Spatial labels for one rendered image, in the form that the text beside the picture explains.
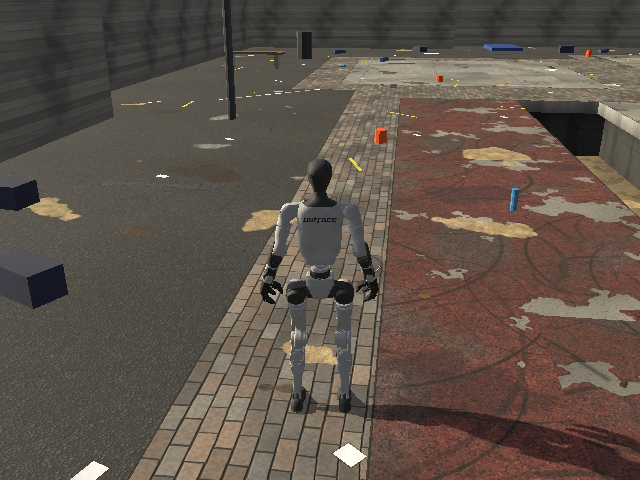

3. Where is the robot right hand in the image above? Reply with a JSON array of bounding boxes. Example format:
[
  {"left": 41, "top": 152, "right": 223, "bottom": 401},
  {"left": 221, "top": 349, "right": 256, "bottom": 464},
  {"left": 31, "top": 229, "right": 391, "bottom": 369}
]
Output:
[{"left": 356, "top": 278, "right": 379, "bottom": 302}]

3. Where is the robot right upper arm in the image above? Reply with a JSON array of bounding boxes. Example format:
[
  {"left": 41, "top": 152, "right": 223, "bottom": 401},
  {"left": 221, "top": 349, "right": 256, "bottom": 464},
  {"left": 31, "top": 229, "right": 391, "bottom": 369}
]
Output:
[{"left": 341, "top": 202, "right": 367, "bottom": 257}]

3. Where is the right robot forearm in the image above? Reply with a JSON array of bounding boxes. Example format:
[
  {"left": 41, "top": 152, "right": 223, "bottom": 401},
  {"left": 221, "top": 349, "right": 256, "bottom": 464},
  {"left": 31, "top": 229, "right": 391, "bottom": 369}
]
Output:
[{"left": 357, "top": 242, "right": 376, "bottom": 282}]

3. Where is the robot left upper arm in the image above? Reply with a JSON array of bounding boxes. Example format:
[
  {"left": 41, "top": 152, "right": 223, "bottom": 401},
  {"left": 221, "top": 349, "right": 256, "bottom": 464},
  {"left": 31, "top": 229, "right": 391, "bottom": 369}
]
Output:
[{"left": 272, "top": 202, "right": 299, "bottom": 257}]

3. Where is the left robot forearm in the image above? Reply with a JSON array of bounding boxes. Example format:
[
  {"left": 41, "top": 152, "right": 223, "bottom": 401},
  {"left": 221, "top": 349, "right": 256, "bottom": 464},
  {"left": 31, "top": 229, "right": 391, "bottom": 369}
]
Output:
[{"left": 262, "top": 241, "right": 282, "bottom": 284}]

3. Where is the robot left hand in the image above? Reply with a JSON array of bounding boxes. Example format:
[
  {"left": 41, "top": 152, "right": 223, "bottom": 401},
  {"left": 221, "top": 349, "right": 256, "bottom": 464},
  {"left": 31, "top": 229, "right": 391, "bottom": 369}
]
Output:
[{"left": 260, "top": 279, "right": 283, "bottom": 304}]

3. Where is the left robot foot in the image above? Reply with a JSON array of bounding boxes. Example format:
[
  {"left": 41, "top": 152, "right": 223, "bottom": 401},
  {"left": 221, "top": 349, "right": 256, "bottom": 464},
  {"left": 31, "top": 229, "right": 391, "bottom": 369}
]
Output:
[{"left": 291, "top": 386, "right": 306, "bottom": 413}]

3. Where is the robot torso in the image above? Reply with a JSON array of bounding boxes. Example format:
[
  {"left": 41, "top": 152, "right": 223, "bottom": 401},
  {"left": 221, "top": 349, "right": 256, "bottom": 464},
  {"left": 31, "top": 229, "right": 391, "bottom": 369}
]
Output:
[{"left": 296, "top": 197, "right": 343, "bottom": 300}]

